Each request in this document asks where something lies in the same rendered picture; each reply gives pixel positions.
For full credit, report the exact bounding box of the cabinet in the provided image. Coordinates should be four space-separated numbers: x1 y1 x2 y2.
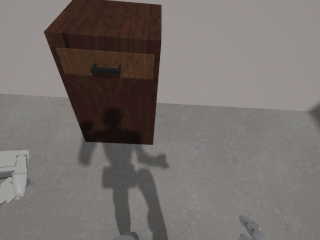
44 0 162 145

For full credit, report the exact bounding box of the handle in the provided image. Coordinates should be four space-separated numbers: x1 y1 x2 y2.
90 63 121 75

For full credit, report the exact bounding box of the robot left hand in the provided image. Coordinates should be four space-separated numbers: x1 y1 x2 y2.
0 148 31 206

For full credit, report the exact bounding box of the drawer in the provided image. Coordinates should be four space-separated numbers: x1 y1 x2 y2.
55 47 155 79

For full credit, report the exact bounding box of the robot right hand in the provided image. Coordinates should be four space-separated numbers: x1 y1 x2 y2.
238 215 268 240

